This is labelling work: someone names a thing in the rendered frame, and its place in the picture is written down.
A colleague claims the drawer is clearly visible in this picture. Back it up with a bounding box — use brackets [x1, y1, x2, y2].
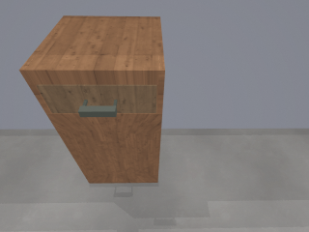
[36, 84, 157, 114]

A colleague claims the cabinet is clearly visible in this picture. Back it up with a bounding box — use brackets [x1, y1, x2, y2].
[19, 15, 165, 184]

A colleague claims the handle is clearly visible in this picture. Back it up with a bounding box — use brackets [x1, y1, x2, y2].
[78, 100, 118, 117]

